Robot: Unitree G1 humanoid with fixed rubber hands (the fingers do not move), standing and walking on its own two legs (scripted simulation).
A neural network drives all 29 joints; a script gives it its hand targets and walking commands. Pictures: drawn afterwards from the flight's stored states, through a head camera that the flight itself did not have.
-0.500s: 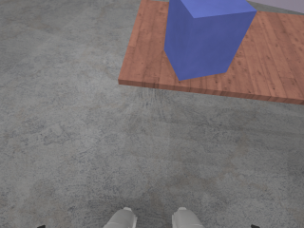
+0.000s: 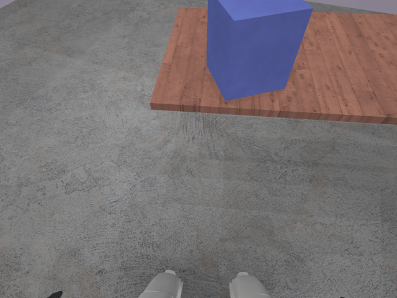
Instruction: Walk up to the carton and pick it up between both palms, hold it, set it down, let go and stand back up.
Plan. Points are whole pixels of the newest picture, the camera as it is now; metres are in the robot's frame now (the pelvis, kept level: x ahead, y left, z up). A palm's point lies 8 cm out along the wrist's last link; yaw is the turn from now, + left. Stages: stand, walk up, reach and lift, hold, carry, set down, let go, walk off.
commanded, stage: walk up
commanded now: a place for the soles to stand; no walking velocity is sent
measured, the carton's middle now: (249, 42) +0.81 -0.13 +0.06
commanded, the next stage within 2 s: none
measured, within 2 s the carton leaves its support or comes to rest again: neither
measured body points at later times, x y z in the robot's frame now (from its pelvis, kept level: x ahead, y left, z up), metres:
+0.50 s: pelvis -0.05 +0.01 +0.00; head +0.00 +0.00 +0.44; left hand +0.04 +0.33 -0.11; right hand +0.04 -0.32 -0.12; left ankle +0.04 +0.15 -0.68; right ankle +0.02 -0.16 -0.69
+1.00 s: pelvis -0.05 +0.01 +0.00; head -0.01 +0.00 +0.44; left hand +0.03 +0.34 -0.11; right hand +0.04 -0.31 -0.13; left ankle +0.04 +0.15 -0.69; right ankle -0.03 -0.16 -0.68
